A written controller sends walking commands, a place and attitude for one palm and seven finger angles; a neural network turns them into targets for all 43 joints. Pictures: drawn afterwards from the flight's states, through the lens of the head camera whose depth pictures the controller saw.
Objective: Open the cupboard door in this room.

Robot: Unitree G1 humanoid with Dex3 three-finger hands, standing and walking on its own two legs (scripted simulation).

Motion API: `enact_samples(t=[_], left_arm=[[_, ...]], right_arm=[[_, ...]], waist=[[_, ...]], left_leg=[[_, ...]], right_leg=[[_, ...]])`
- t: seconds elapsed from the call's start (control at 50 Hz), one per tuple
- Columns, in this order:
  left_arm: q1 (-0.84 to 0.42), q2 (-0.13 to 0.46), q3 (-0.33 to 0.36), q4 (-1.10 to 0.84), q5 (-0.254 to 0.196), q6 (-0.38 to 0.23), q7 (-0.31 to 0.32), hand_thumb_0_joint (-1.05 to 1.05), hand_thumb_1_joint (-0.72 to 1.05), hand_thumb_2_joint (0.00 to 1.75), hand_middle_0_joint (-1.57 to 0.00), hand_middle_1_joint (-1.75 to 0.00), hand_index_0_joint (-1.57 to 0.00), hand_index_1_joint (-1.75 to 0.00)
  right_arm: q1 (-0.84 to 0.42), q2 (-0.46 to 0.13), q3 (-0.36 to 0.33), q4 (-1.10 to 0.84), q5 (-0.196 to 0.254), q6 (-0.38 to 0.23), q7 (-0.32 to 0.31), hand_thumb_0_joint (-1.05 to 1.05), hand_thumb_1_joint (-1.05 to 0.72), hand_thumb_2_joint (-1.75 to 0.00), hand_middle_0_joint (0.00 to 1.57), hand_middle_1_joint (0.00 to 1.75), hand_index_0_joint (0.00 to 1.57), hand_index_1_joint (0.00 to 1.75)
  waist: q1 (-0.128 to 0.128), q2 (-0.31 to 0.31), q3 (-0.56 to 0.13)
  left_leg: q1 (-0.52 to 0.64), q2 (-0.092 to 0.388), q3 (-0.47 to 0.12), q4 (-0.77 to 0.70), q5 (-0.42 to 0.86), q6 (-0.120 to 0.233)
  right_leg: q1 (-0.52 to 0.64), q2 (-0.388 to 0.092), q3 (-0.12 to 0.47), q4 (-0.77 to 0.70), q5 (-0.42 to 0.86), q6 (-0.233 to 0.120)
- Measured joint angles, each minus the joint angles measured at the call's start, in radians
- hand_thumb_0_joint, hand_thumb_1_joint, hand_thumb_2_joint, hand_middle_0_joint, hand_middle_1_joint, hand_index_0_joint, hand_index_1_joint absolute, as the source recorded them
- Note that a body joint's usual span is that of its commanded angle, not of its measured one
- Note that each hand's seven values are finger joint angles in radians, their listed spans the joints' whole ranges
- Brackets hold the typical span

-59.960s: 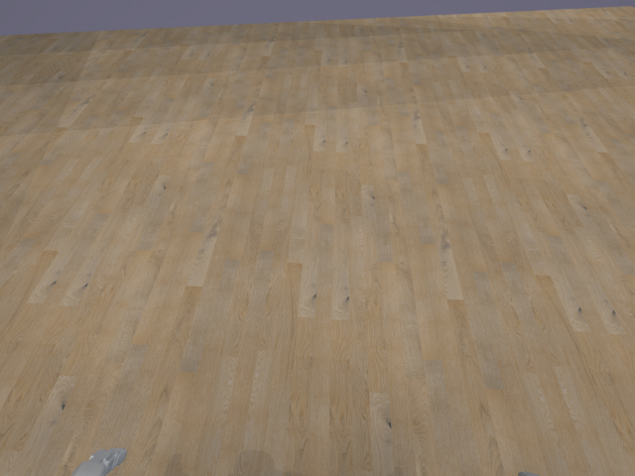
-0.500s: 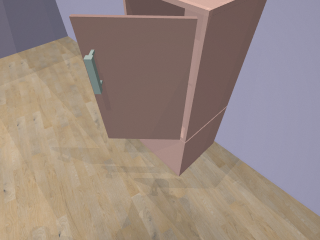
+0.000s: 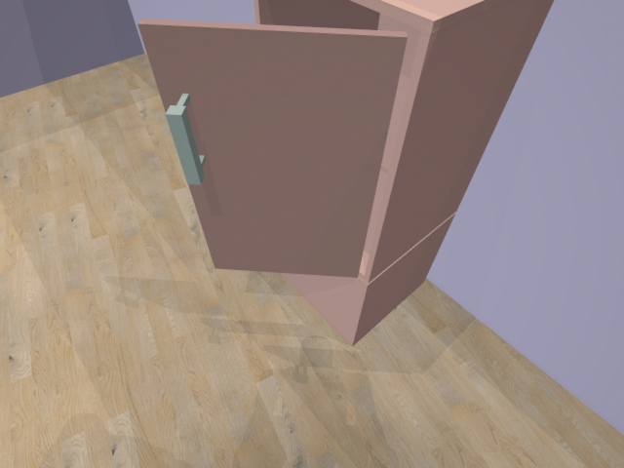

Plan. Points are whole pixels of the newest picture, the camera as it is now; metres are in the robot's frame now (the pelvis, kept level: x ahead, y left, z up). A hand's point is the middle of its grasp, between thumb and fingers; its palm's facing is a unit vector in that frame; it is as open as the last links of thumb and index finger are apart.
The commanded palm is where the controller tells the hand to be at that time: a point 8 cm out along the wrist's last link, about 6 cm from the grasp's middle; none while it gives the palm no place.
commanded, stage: come to a stop and stand still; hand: left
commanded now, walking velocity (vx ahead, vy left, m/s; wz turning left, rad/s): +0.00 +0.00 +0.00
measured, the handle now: (190, 140) +0.58 +0.24 +0.09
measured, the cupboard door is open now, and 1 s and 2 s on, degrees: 45 45 45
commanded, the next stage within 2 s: look again from close up in 0.28 s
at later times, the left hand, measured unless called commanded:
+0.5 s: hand out of the picture +0.02 +0.19 -0.18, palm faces -0.03 -0.98 -0.21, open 7.4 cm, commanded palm none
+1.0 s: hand out of the picture -0.01 +0.23 -0.18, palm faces -0.05 -0.97 -0.23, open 7.4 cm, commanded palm none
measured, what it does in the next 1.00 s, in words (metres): stands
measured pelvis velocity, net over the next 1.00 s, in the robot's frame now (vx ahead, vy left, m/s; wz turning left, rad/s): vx -0.03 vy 0.04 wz -0.04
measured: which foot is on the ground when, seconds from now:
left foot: down 0.00-1.00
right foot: down 0.00-1.00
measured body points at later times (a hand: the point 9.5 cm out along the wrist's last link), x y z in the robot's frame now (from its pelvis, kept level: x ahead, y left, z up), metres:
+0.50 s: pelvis +0.01 +0.02 -0.01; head +0.04 +0.01 +0.44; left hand +0.02 +0.24 -0.16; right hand +0.03 -0.22 -0.16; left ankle +0.02 +0.14 -0.74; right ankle -0.09 -0.10 -0.74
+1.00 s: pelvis -0.03 +0.04 -0.01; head -0.01 +0.04 +0.44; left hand -0.01 +0.28 -0.16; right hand +0.00 -0.20 -0.16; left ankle +0.01 +0.14 -0.74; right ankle -0.09 -0.10 -0.74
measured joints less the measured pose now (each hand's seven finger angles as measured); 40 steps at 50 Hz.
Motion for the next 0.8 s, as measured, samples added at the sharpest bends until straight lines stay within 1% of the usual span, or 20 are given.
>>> enact_samples(t=[0.14,0.38,0.42,0.46,0.5,0.52,0.56,0.6,0.66,0.8], left_arm=[[-0.006,0.016,0.001,-0.003,0.001,-0.001,0.001,0.0,0.91,0.9,-0.2,-0.3,-0.2,-0.3],[-0.025,0.046,0.003,-0.016,0.002,-0.001,0.001,0.0,0.91,0.9,-0.2,-0.3,-0.2,-0.3],[-0.016,0.04,-0.003,-0.033,0.013,-0.018,0.015,0.0,0.91,0.9,-0.2,-0.3,-0.2,-0.3],[-0.003,0.036,-0.008,-0.059,0.017,-0.031,0.018,0.0,0.91,0.9,-0.2,-0.3,-0.2,-0.3],[-0.001,0.04,-0.009,-0.075,0.015,-0.034,0.017,0.0,0.91,0.9,-0.2,-0.3,-0.2,-0.3],[-0.004,0.043,-0.008,-0.082,0.013,-0.033,0.016,0.0,0.91,0.9,-0.2,-0.3,-0.2,-0.3],[-0.01,0.051,-0.006,-0.097,0.009,-0.025,0.016,0.0,0.91,0.9,-0.2,-0.3,-0.2,-0.3],[-0.016,0.063,-0.004,-0.114,0.009,-0.016,0.016,0.0,0.91,0.9,-0.2,-0.3,-0.2,-0.3],[-0.034,0.076,-0.004,-0.127,0.01,-0.002,0.013,0.0,0.91,0.9,-0.2,-0.3,-0.2,-0.3],[-0.047,0.1,-0.007,-0.139,0.011,0.013,0.001,0.0,0.91,0.9,-0.2,-0.3,-0.2,-0.3]], right_arm=[[-0.028,-0.017,0.001,-0.018,0.001,-0.007,-0.003,0.01,-0.92,-0.9,0.2,0.3,0.2,0.3],[-0.034,-0.023,0.006,-0.023,0.001,-0.005,0.0,0.01,-0.93,-0.89,0.2,0.3,0.2,0.3],[-0.032,-0.037,0.007,-0.049,0.003,-0.001,0.013,0.01,-0.93,-0.89,0.2,0.3,0.2,0.3],[-0.028,-0.049,0.006,-0.093,0.002,-0.007,0.022,0.01,-0.93,-0.89,0.2,0.3,0.2,0.3],[-0.02,-0.053,0.006,-0.125,0.0,-0.018,0.025,0.01,-0.92,-0.9,0.2,0.3,0.2,0.3],[-0.015,-0.054,0.007,-0.135,0.0,-0.021,0.025,0.01,-0.92,-0.9,0.2,0.3,0.2,0.3],[-0.004,-0.055,0.009,-0.146,0.001,-0.021,0.023,0.01,-0.92,-0.9,0.2,0.3,0.2,0.3],[-0.001,-0.052,0.013,-0.149,0.001,-0.013,0.023,0.01,-0.92,-0.9,0.2,0.3,0.2,0.3],[-0.007,-0.048,0.014,-0.146,-0.001,-0.003,0.022,0.01,-0.92,-0.89,0.2,0.3,0.2,0.3],[-0.005,-0.048,0.021,-0.141,-0.003,-0.001,0.031,0.01,-0.93,-0.89,0.2,0.3,0.2,0.3]], waist=[[0.003,-0.006,-0.005],[0.002,-0.003,-0.005],[0.008,0.017,-0.009],[-0.002,0.035,-0.002],[-0.014,0.037,0.005],[-0.016,0.036,0.007],[-0.015,0.036,0.005],[-0.008,0.029,-0.001],[-0.009,0.029,0.0],[-0.003,0.017,-0.015]], left_leg=[[0.013,-0.004,0.004,-0.001,-0.012,0.002],[0.031,-0.014,0.01,-0.012,-0.017,0.007],[-0.019,0.003,0.012,0.051,-0.029,0.016],[-0.051,0.015,0.012,0.098,-0.061,0.025],[-0.064,0.011,0.015,0.121,-0.082,0.02],[-0.068,0.007,0.016,0.134,-0.085,0.022],[-0.073,0.001,0.02,0.156,-0.092,0.032],[-0.081,-0.006,0.03,0.176,-0.1,0.039],[-0.086,-0.007,0.033,0.184,-0.097,0.045],[-0.088,-0.018,0.042,0.142,-0.056,0.057]], right_leg=[[0.017,-0.005,0.003,-0.013,-0.005,0.004],[0.037,-0.015,0.005,-0.03,-0.005,0.011],[0.011,-0.001,0.013,-0.023,0.0,0.014],[-0.025,0.008,0.023,0.019,-0.011,0.016],[-0.057,0.001,0.026,0.081,-0.034,0.02],[-0.069,-0.004,0.027,0.112,-0.041,0.021],[-0.08,-0.012,0.03,0.148,-0.052,0.022],[-0.08,-0.022,0.038,0.15,-0.074,0.031],[-0.089,-0.025,0.042,0.163,-0.07,0.044],[-0.104,-0.034,0.049,0.144,-0.037,0.046]])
